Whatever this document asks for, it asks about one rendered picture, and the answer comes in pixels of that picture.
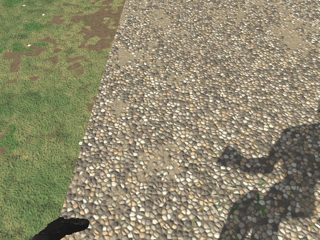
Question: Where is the left robot hand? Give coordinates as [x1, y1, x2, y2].
[29, 217, 90, 240]

